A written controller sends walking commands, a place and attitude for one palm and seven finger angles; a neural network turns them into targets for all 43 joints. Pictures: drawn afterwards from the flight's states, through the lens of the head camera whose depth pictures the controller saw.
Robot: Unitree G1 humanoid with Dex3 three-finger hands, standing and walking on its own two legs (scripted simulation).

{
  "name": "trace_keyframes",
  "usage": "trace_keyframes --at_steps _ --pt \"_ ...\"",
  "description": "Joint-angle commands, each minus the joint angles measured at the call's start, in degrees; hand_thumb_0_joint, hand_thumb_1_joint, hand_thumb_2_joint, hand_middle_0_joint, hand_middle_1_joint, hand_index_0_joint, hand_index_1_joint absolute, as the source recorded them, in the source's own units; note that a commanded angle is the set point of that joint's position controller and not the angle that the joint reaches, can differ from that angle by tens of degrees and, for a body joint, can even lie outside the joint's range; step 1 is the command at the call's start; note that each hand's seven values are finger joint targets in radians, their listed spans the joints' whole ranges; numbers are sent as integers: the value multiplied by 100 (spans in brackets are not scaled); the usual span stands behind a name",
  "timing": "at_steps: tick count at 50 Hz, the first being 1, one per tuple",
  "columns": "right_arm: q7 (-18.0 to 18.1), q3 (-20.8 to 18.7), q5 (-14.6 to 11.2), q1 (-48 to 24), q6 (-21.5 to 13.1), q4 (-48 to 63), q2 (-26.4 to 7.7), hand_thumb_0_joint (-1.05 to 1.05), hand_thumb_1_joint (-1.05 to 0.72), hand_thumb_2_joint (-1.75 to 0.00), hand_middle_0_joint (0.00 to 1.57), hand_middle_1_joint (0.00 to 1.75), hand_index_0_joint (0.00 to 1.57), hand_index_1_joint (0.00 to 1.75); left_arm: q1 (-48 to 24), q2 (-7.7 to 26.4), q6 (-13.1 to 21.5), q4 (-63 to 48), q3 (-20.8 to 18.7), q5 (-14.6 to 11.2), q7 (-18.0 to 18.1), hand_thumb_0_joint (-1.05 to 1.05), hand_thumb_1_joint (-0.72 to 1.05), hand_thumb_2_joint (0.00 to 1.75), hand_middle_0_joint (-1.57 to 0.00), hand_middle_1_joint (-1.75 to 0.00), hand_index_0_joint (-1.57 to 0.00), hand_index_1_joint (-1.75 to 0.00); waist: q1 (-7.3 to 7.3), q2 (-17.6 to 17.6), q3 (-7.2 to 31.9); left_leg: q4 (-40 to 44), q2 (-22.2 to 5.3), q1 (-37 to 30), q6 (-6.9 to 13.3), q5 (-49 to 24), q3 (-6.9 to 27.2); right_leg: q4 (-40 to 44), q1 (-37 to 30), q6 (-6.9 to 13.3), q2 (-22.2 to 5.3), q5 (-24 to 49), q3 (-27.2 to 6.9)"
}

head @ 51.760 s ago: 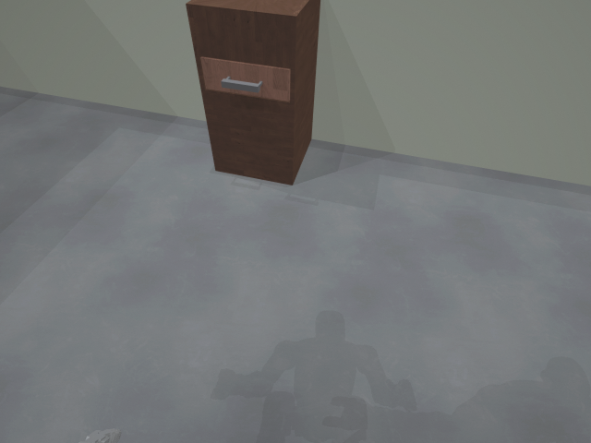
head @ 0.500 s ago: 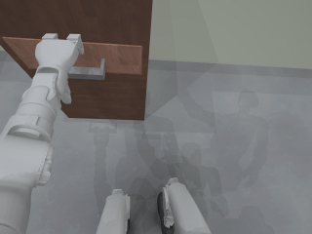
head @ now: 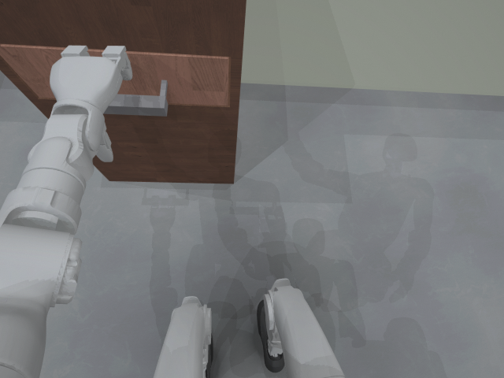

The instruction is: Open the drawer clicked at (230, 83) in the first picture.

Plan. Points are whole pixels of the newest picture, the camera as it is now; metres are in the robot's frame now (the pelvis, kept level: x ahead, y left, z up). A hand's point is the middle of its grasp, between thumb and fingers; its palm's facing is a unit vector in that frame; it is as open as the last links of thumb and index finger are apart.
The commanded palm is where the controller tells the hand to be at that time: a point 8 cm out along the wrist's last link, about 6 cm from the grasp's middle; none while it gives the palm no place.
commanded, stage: move the hooked fingers above the handle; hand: left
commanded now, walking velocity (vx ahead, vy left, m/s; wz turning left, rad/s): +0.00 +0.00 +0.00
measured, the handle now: (123, 94) +0.62 +0.19 -0.08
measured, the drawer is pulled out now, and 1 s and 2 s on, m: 0.00 0.00 0.00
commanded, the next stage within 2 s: lower the fingers behind the handle in 1.00 s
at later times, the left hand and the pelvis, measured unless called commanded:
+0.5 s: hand (103, 103) +0.56 +0.20 -0.02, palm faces -0.08 -0.01 -1.00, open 13.9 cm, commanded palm +0.56 +0.19 +0.03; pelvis +0.00 +0.00 -0.01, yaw -1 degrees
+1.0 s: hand (116, 108) +0.55 +0.18 -0.03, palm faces -0.09 -0.02 -1.00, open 13.8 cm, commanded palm +0.55 +0.19 +0.03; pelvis +0.00 +0.00 -0.01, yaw -1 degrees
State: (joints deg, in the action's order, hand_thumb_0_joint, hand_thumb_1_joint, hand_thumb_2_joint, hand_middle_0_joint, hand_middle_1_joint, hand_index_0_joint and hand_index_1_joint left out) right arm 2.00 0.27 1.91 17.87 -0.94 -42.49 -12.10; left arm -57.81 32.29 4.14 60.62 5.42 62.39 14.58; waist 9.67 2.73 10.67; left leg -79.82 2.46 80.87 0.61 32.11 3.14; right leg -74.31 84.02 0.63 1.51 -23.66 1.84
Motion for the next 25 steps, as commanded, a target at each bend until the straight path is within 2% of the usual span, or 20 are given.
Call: trace_keyframes --at_steps 1,2,4,6,7,8,9,10,12,13,16,17,18,19,20,21,22,23,24,25 --pt "128 -345 50 1196 -12 35 -1264 0 -90 -90 20 30 20 30 -2797 852 263 -197 -247 188 471 0 -50 30 -30 -120 -30 -120 660 710 2155 1051 -170 -1864 177 -726 201 805 -1261 195 52 50 107" --pt "86 -290 79 1096 33 38 -1297 0 -90 -90 20 30 20 30 -2632 1167 211 128 -534 235 601 0 -50 30 -30 -120 -30 -120 527 795 1883 1035 -162 -1598 184 -706 110 777 -1228 223 49 -7 81" --pt "22 -167 118 949 156 273 -1323 0 -90 -90 20 30 20 30 -2214 1455 -42 682 -719 348 836 0 -50 30 -30 -120 -30 -120 382 732 1610 931 -122 -1071 212 -818 -23 672 -1366 254 71 20 62" --pt "-24 -108 123 838 247 500 -1345 0 -90 -90 20 30 20 30 -1836 1684 -284 955 -814 507 1008 0 -50 30 -30 -120 -30 -120 254 544 1727 838 -94 -736 236 -934 -139 613 -1710 250 93 170 -4" --pt "-53 -89 125 785 317 570 -1380 0 -90 -90 20 30 20 30 -1567 1841 -409 1075 -939 582 1047 0 -50 30 -30 -120 -30 -120 115 457 1906 830 -82 -734 224 -1089 -176 547 -1941 255 105 348 -39" --pt "-53 -115 97 807 359 662 -1380 0 -90 -90 20 30 20 30 -1570 1682 -517 1024 -770 683 1092 0 -50 30 -30 -120 -30 -120 183 342 2037 795 -75 -706 236 -1157 -224 557 -2071 232 121 506 -66" --pt "-55 -150 66 858 382 700 -1392 0 -90 -90 20 30 20 30 -1853 1700 -593 818 -715 728 1163 0 -50 30 -30 -120 -30 -120 253 227 2174 786 -73 -662 242 -1104 -255 604 -2216 196 106 536 -93" --pt "-61 -154 46 832 397 713 -1420 0 -90 -90 20 30 20 30 -1946 1852 -683 753 -760 774 1212 0 -50 30 -30 -120 -30 -120 222 248 2327 779 -58 -623 240 -997 -283 615 -2340 177 87 466 -123" --pt "-56 -156 24 805 417 737 -1443 0 -90 -90 20 30 20 30 -2003 2074 -859 650 -874 667 1169 0 -50 30 -30 -120 -30 -120 195 82 2611 788 -56 -535 265 -852 -307 620 -2671 140 68 428 -183" --pt "-26 -195 10 855 393 778 -1442 0 -90 -90 20 30 20 30 -2169 2151 -834 351 -903 565 1053 0 -50 30 -30 -120 -30 -120 223 93 2958 792 -63 -599 280 -839 -320 637 -2897 103 57 508 -224" --pt "47 -335 -28 981 189 791 -1392 0 -90 -90 20 30 20 30 -2873 2072 -399 -861 -844 225 566 0 -50 30 -30 -120 -30 -120 347 489 4169 799 -100 -1188 303 -914 -242 640 -3350 61 30 773 -292" --pt "77 -416 -21 1018 97 757 -1348 0 -90 -90 20 30 20 30 -3307 1795 -143 -1412 -651 151 433 0 -50 30 -30 -120 -30 -120 540 621 4491 758 -129 -1565 302 -1016 -153 635 -3203 54 25 877 -280" --pt "102 -477 -10 1105 20 640 -1366 0 -90 -90 20 30 20 30 -3467 1814 117 -1808 -699 111 355 0 -50 30 -30 -120 -30 -120 528 834 4833 761 -138 -1984 276 -1158 -54 635 -3104 62 21 945 -267" --pt "122 -521 -3 1125 -51 559 -1356 0 -90 -90 20 30 20 30 -3521 1715 346 -2132 -654 81 295 0 -50 30 -30 -120 -30 -120 527 1033 5010 748 -140 -2383 248 -1378 25 606 -2904 82 30 1041 -230" --pt "134 -551 18 1173 -96 462 -1339 0 -90 -90 20 30 20 30 -3414 1602 488 -2153 -633 75 307 0 -50 30 -30 -120 -30 -120 516 1153 4974 737 -132 -2622 208 -1573 77 587 -2685 93 28 1069 -174" --pt "133 -552 28 1195 -112 351 -1319 0 -90 -90 20 30 20 30 -3254 1420 526 -1919 -525 132 336 0 -50 30 -30 -120 -30 -120 509 1238 4695 730 -145 -2712 162 -1688 126 571 -2374 121 41 997 -112" --pt "118 -561 32 1239 -125 256 -1302 0 -90 -90 20 30 20 30 -3251 1193 556 -1756 -386 162 382 0 -50 30 -30 -120 -30 -120 596 1298 4384 723 -164 -2852 119 -1768 193 567 -1956 134 48 875 -43" --pt "114 -538 43 1249 -97 170 -1290 0 -90 -90 20 30 20 30 -3044 1115 536 -1293 -417 210 490 0 -50 30 -30 -120 -30 -120 582 1150 3758 723 -188 -2596 108 -1610 215 592 -1637 144 56 653 17" --pt "86 -490 61 1256 -45 120 -1321 0 -90 -90 20 30 20 30 -2909 1190 465 -914 -497 245 593 0 -50 30 -30 -120 -30 -120 546 1056 3321 742 -193 -2292 117 -1401 201 578 -1481 176 77 469 46" --pt "67 -433 68 1236 2 115 -1321 0 -90 -90 20 30 20 30 -2797 1141 354 -494 -467 272 704 0 -50 30 -30 -120 -30 -120 578 937 2893 789 -182 -2015 133 -1216 196 591 -1366 193 83 323 81"
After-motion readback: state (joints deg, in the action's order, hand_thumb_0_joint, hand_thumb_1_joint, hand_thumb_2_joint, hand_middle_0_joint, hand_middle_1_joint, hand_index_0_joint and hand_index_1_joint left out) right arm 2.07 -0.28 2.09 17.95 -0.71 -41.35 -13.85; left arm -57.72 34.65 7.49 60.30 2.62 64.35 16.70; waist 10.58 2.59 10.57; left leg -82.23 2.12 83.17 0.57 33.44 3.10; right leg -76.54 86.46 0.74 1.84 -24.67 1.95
